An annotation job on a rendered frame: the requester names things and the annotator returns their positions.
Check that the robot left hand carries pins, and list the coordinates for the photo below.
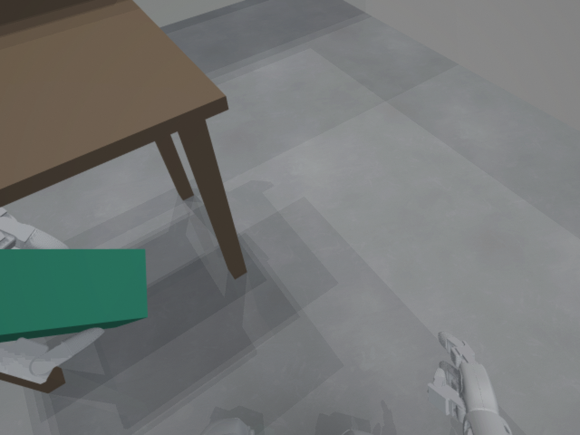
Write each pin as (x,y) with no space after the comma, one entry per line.
(27,359)

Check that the robot right hand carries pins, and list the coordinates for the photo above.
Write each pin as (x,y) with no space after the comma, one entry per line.
(471,389)

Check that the robot right forearm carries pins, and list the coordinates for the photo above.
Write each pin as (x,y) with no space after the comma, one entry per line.
(484,423)

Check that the sponge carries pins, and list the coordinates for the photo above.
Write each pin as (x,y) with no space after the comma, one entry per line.
(45,292)

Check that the table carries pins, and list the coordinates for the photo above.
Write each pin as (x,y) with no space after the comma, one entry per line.
(83,82)

